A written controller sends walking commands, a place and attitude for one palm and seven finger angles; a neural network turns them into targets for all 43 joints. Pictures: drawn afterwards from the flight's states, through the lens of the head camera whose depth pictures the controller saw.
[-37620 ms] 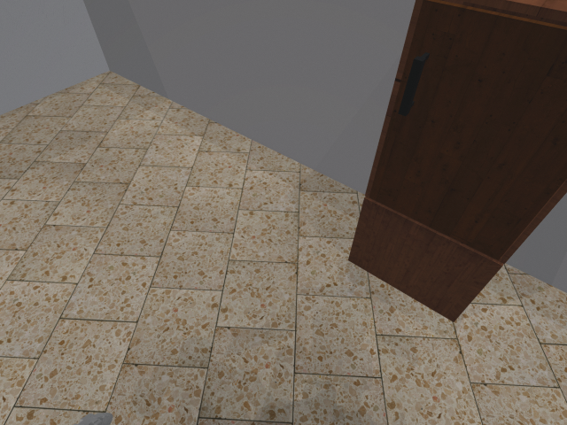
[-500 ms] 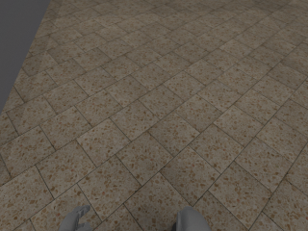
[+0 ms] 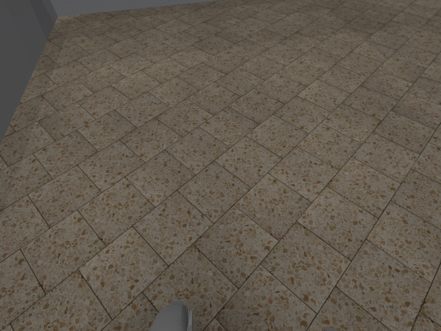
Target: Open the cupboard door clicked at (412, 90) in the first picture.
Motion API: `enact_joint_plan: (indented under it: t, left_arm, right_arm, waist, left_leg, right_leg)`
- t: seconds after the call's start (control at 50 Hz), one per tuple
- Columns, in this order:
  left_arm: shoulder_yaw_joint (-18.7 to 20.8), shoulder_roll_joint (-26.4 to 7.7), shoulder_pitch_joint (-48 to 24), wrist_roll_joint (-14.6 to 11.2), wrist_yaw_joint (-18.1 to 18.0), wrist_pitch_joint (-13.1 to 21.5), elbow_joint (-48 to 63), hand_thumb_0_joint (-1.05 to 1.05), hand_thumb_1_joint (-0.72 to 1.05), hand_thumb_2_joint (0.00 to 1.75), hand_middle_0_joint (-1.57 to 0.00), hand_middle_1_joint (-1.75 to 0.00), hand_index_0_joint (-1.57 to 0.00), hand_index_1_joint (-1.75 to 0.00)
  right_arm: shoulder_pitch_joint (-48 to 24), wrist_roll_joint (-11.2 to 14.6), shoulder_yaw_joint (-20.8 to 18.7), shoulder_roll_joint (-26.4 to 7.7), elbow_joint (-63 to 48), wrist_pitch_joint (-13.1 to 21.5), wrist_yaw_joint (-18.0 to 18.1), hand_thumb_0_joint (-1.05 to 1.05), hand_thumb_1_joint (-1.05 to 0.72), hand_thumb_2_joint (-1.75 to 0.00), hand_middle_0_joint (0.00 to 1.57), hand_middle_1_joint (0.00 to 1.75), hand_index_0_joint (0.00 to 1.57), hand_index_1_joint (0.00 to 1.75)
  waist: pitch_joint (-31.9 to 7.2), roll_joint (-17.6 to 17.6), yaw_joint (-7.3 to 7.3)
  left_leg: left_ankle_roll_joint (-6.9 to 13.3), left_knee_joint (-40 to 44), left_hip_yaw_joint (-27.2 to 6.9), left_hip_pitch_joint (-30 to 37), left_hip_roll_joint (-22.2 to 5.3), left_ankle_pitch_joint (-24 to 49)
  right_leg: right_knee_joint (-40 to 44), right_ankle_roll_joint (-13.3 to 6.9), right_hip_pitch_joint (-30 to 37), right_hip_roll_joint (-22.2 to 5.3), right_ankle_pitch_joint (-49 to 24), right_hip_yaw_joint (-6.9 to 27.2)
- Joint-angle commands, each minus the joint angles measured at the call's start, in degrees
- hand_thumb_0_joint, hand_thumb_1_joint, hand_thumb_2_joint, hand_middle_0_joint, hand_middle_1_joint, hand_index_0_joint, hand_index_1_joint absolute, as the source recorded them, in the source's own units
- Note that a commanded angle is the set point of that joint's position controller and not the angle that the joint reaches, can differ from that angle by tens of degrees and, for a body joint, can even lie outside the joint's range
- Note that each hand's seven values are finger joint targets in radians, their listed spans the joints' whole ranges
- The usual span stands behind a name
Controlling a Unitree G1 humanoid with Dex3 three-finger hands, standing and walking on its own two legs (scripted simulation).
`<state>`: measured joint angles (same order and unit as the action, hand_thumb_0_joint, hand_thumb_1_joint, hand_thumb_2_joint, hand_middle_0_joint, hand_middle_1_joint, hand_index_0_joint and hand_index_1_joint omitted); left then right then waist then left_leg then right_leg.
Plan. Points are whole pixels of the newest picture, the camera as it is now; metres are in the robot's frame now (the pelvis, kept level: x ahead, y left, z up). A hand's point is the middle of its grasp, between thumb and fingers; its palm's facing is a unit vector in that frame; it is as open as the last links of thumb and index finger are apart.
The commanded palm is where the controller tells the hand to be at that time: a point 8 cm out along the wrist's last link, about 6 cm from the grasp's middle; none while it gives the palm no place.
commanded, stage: walk to a spot facing it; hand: left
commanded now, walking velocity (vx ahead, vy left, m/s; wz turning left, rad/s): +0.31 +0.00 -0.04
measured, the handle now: out of the picture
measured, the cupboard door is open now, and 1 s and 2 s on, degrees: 39 39 39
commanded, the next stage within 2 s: turn to face it in 0.06 s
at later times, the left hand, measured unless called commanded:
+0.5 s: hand (142, 260) +0.29 +0.22 -0.17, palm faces +0.08 -0.96 -0.26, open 7.2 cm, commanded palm none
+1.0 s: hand (141, 282) +0.25 +0.22 -0.20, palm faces +0.43 -0.86 -0.26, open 7.3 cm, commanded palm none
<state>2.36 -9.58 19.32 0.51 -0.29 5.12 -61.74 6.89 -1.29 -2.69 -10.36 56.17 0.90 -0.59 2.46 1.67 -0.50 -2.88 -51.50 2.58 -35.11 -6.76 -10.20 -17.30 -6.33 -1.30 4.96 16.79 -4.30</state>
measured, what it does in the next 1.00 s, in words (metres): walks ahead, turning left: left foot, then right foot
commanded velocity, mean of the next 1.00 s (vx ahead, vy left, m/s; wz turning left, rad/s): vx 0.03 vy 0.00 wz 0.50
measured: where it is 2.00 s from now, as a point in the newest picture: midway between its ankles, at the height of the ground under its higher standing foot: (239, 297)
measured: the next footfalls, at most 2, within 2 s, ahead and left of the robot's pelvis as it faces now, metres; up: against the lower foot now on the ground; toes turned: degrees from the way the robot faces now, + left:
left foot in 0.18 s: +0.24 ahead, +0.12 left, +0.00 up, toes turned +5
right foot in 0.58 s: +0.32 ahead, -0.12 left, +0.00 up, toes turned +3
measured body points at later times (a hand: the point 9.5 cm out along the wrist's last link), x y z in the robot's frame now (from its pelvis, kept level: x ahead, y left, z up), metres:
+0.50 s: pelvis +0.22 +0.01 -0.01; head +0.26 +0.01 +0.44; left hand +0.29 +0.27 -0.15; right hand +0.19 -0.22 -0.16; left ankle +0.20 +0.12 -0.74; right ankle +0.26 -0.13 -0.71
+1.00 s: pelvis +0.29 +0.00 -0.03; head +0.32 +0.03 +0.42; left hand +0.23 +0.26 -0.18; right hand +0.54 -0.19 -0.14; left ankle +0.27 +0.11 -0.74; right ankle +0.28 -0.13 -0.70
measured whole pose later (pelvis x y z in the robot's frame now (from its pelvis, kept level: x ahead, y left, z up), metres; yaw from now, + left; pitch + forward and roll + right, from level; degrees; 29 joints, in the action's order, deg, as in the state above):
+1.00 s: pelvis +0.29 +0.00 -0.03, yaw +25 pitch +1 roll +1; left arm 3.5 -14.6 12.3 1.2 -0.9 -1.9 -52.9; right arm 3.5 -1.4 -3.8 -15.6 48.7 -1.1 -1.3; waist 5.4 -3.1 -0.3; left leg 1.6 -39.5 6.2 -22.1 -1.1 -16.9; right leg -57.0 3.7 -20.6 -9.2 32.9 -10.2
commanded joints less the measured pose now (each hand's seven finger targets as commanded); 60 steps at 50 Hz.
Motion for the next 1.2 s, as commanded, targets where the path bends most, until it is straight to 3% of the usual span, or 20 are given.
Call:
enact_joint_plan:
  t: [0.0,0.06,0.12,0.14,0.16,0.18,0.22,0.28,0.5,0.52,0.56,0.6,0.68,0.82,0.88,0.9,0.92,0.94,1.04,1.18]
  left_arm:
    - [0.2,-5.2,7.7,0.2,-0.9,0.8,-0.5,0.0,0.9,0.9,-0.2,-0.3,-0.2,-0.3]
    - [0.2,-6.1,8.5,0.4,-1.2,0.6,-1.8,0.0,0.9,0.9,-0.2,-0.3,-0.2,-0.3]
    - [0.4,-7.5,6.7,0.0,-1.3,0.6,-1.8,0.0,0.9,0.9,-0.2,-0.3,-0.2,-0.3]
    - [0.4,-6.2,7.1,-0.5,-1.2,0.5,-0.9,0.0,0.9,0.9,-0.2,-0.3,-0.2,-0.3]
    - [-0.6,-2.6,9.2,-1.3,-0.8,0.6,0.1,0.0,0.9,0.9,-0.2,-0.3,-0.2,-0.3]
    - [-0.3,-2.9,4.5,-0.5,-1.5,0.8,2.1,0.0,0.9,0.9,-0.2,-0.3,-0.2,-0.3]
    - [0.2,-2.0,2.0,0.3,-1.4,-0.8,2.4,0.0,0.9,0.9,-0.2,-0.3,-0.2,-0.3]
    - [-0.1,0.8,2.9,1.0,-0.4,-3.0,1.9,0.0,0.9,0.9,-0.2,-0.3,-0.2,-0.3]
    - [1.9,-4.7,-5.3,0.1,-0.6,-4.4,8.4,0.0,0.9,0.9,-0.2,-0.3,-0.2,-0.3]
    - [2.3,-7.0,-3.1,0.2,-0.9,-3.7,8.2,0.0,0.9,0.9,-0.2,-0.3,-0.2,-0.3]
    - [3.8,-15.7,0.9,0.9,-1.8,-3.3,8.3,0.0,0.9,0.9,-0.2,-0.3,-0.2,-0.3]
    - [2.8,-12.5,-3.4,0.6,-2.4,-3.4,9.7,0.0,0.9,0.9,-0.2,-0.3,-0.2,-0.3]
    - [2.1,-9.8,-7.3,0.8,-2.3,-3.4,11.1,0.0,0.9,0.9,-0.2,-0.3,-0.2,-0.3]
    - [3.5,-12.5,-5.5,1.4,-1.8,-3.7,11.6,0.0,0.9,0.9,-0.2,-0.3,-0.2,-0.3]
    - [3.7,-13.9,-6.6,0.8,-1.1,-3.9,12.6,0.0,0.9,0.9,-0.2,-0.3,-0.2,-0.3]
    - [3.5,-12.6,-7.0,0.4,-0.8,-4.1,13.8,0.0,0.9,0.9,-0.2,-0.3,-0.2,-0.3]
    - [2.2,-8.4,-8.5,-0.1,-0.2,-4.4,16.8,0.0,0.9,0.9,-0.2,-0.3,-0.2,-0.3]
    - [2.0,-9.7,-11.3,0.7,-0.9,-5.3,19.0,0.0,0.9,0.9,-0.2,-0.3,-0.2,-0.3]
    - [2.7,-9.2,-8.8,0.9,-0.2,-6.6,14.7,0.0,0.9,0.9,-0.2,-0.3,-0.2,-0.3]
    - [2.1,-8.2,-7.1,0.6,-0.2,-6.2,15.5,0.0,0.9,0.9,-0.2,-0.3,-0.2,-0.3]
  right_arm:
    - [-5.9,0.5,-0.3,-2.3,-4.0,0.9,-0.8,0.0,-0.9,-0.9,0.2,0.3,0.2,0.3]
    - [-6.3,0.5,-0.2,-2.3,-3.4,1.3,-0.7,0.0,-0.9,-0.9,0.2,0.3,0.2,0.3]
    - [8.4,-0.1,-0.8,-4.8,1.4,2.0,0.8,0.0,-0.9,-0.9,0.2,0.3,0.2,0.3]
    - [16.6,-0.9,-1.7,-8.8,3.4,2.3,1.5,0.0,-0.9,-0.9,0.2,0.3,0.2,0.3]
    - [22.4,-1.1,-2.7,-13.6,4.3,2.2,1.9,0.0,-0.9,-0.9,0.2,0.3,0.2,0.3]
    - [22.7,0.1,-2.3,-12.9,4.5,1.5,1.8,0.0,-0.9,-0.9,0.2,0.3,0.2,0.3]
    - [14.5,0.3,-1.0,-8.1,2.6,2.4,2.8,0.0,-0.9,-0.9,0.2,0.3,0.2,0.3]
    - [11.1,0.3,0.1,-5.3,2.1,3.3,3.0,0.0,-0.9,-0.9,0.2,0.3,0.2,0.3]
    - [9.6,-0.1,-2.0,-10.0,-0.3,-1.0,1.9,0.0,-0.9,-0.9,0.2,0.3,0.2,0.3]
    - [9.5,0.3,-2.0,-9.2,-0.7,-1.0,1.6,0.0,-0.9,-0.9,0.2,0.3,0.2,0.3]
    - [11.4,0.8,-1.9,-5.5,-2.5,-1.3,1.0,0.0,-0.9,-0.9,0.2,0.3,0.2,0.3]
    - [9.0,0.5,-2.1,-5.7,-2.1,-2.5,0.9,0.0,-0.9,-0.9,0.2,0.3,0.2,0.3]
    - [6.8,0.5,-1.2,-3.5,-2.7,-3.5,-0.4,0.0,-0.9,-0.9,0.2,0.3,0.2,0.3]
    - [0.2,0.6,-1.3,-4.1,-6.8,-3.4,-1.3,0.0,-0.9,-0.9,0.2,0.3,0.2,0.3]
    - [4.3,0.2,-2.2,-7.6,-7.5,-3.0,-1.2,0.0,-0.9,-0.9,0.2,0.3,0.2,0.3]
    - [8.3,-0.3,-3.4,-12.2,-6.9,-2.4,-1.0,0.0,-0.9,-0.9,0.2,0.3,0.2,0.3]
    - [12.3,-0.6,-5.2,-19.7,-7.1,-2.0,-0.6,0.0,-0.9,-0.9,0.2,0.3,0.2,0.3]
    - [14.7,0.0,-5.1,-21.0,-6.5,-2.5,-0.4,0.0,-0.9,-0.9,0.2,0.3,0.2,0.3]
    - [1.5,-0.1,-3.4,-15.2,-10.2,-1.6,1.0,0.0,-0.9,-0.9,0.2,0.3,0.2,0.3]
    - [0.3,-0.4,-4.2,-15.9,-10.3,-2.6,0.4,0.0,-0.9,-0.9,0.2,0.3,0.2,0.3]
  waist:
    - [4.0,-6.9,-1.08]
    - [3.6,-6.6,-0.08]
    - [-3.3,-6.7,6.91]
    - [-9.0,-2.7,9.57]
    - [-17.1,9.0,9.0]
    - [-11.7,3.5,8.64]
    - [-4.0,7.3,3.88]
    - [-3.8,2.2,-0.17]
    - [-3.5,4.4,-1.27]
    - [-5.1,1.1,-2.45]
    - [-9.4,-19.1,-3.49]
    - [-6.8,-15.6,-1.72]
    - [-3.1,-11.8,0.64]
    - [-2.8,-13.6,-0.51]
    - [-6.8,-10.1,3.08]
    - [-10.8,-0.7,5.6]
    - [-12.7,17.9,7.9]
    - [-13.8,9.4,8.09]
    - [-4.6,7.6,1.63]
    - [-5.2,7.5,1.39]
  left_leg:
    - [1.2,5.2,1.6,-5.0,1.2,-0.3]
    - [2.7,11.2,4.6,2.8,4.8,-3.3]
    - [5.6,20.8,6.8,26.4,8.4,3.3]
    - [10.0,20.1,-4.5,41.4,-1.4,15.2]
    - [19.0,22.2,-24.0,51.5,-18.1,31.9]
    - [19.7,27.3,-22.9,42.2,-18.9,40.4]
    - [18.2,32.4,-22.0,29.3,-16.3,30.0]
    - [13.7,32.6,-10.3,22.0,-8.6,33.6]
    - [9.7,26.8,-15.7,12.8,-3.3,13.8]
    - [6.9,23.1,-13.8,9.3,-0.8,8.0]
    - [0.6,-4.1,-0.7,-0.1,9.0,-27.9]
    - [0.1,-19.1,-3.6,-1.2,4.3,-24.1]
    - [-1.0,-12.4,-0.2,2.1,3.1,-17.0]
    - [0.2,7.3,5.3,9.3,5.4,-13.8]
    - [1.6,20.7,6.7,22.1,7.0,-3.0]
    - [4.6,24.9,-1.0,33.5,0.4,10.8]
    - [15.1,27.4,-25.5,40.8,-17.7,36.6]
    - [18.7,27.4,-24.5,37.9,-21.2,32.9]
    - [11.4,30.9,-13.5,23.6,-7.5,14.7]
    - [11.3,29.2,-16.7,19.3,-5.2,7.5]
  right_leg:
    - [2.8,-2.7,6.1,-18.1,-41.9,10.8]
    - [-1.0,-2.3,6.0,-18.0,-52.4,9.7]
    - [-18.6,0.9,-0.8,-15.1,-60.9,6.4]
    - [-31.7,3.3,-13.3,-10.9,-43.5,4.4]
    - [-53.9,4.8,-24.6,-3.8,2.0,1.0]
    - [-61.1,4.1,-26.1,-3.8,14.8,4.3]
    - [-63.2,6.2,-30.7,-8.6,9.4,6.5]
    - [-48.5,8.3,-24.7,-10.4,5.8,4.7]
    - [-14.9,9.2,-9.4,-5.7,-3.3,0.3]
    - [-7.8,8.6,-1.5,-9.4,-9.0,3.3]
    - [-2.5,-2.1,5.7,-35.8,-27.6,22.7]
    - [-3.8,-3.9,-0.7,-32.3,-30.0,17.9]
    - [-5.2,0.7,-4.9,-25.6,-36.6,0.8]
    - [-9.8,1.7,-3.1,-26.0,-39.6,-4.5]
    - [-20.1,4.9,-7.2,-25.1,-35.8,-8.1]
    - [-31.0,7.7,-16.5,-22.4,-23.6,-9.3]
    - [-46.9,11.9,-32.9,-13.1,20.4,-8.0]
    - [-52.5,10.7,-33.6,-12.4,23.3,0.6]
    - [-50.4,11.4,-32.0,-11.3,7.5,4.0]
    - [-28.0,10.6,-20.1,-6.7,7.9,1.1]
